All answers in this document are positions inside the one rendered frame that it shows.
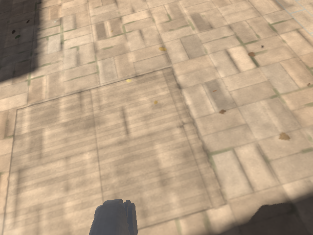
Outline robot left thigh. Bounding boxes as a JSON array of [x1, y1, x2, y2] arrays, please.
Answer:
[[89, 199, 138, 235]]

